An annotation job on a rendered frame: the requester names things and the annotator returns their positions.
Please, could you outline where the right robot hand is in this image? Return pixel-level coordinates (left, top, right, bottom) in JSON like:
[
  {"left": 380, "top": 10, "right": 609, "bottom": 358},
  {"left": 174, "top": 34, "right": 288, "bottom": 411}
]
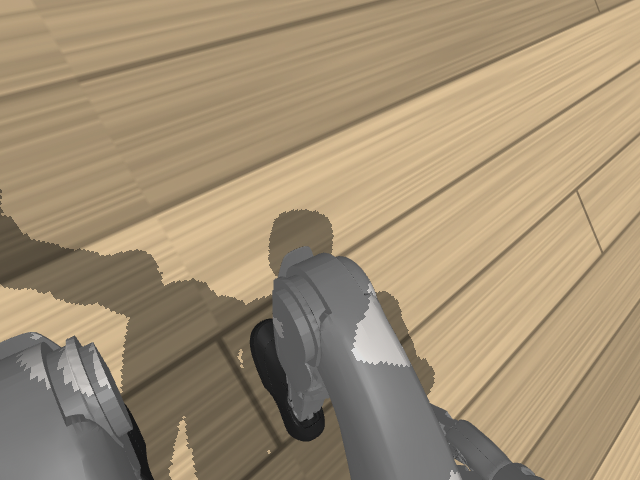
[{"left": 431, "top": 404, "right": 512, "bottom": 480}]

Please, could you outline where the right robot arm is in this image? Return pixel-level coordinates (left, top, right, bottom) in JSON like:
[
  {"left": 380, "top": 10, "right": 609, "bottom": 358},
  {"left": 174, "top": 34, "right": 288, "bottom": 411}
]
[{"left": 492, "top": 463, "right": 544, "bottom": 480}]

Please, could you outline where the left robot foot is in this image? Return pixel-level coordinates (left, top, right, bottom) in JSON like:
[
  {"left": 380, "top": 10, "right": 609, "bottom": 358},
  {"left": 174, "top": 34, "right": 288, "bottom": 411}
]
[{"left": 124, "top": 403, "right": 154, "bottom": 480}]

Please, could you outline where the right robot foot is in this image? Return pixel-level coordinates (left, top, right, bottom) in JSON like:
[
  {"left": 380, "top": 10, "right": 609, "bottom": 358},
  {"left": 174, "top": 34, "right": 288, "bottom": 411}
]
[{"left": 250, "top": 318, "right": 325, "bottom": 442}]

